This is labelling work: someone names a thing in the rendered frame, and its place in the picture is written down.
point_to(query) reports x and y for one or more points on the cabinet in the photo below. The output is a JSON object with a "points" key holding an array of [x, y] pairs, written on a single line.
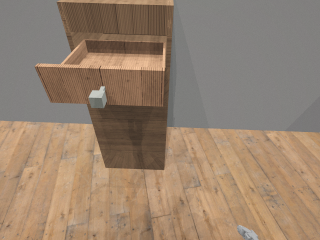
{"points": [[129, 136]]}

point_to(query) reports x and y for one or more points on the robot right hand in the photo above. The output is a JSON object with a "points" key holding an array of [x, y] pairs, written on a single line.
{"points": [[246, 233]]}

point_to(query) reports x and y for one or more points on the handle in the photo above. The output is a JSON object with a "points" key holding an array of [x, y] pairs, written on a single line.
{"points": [[97, 98]]}

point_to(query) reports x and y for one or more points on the drawer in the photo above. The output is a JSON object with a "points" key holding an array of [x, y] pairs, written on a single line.
{"points": [[132, 72]]}

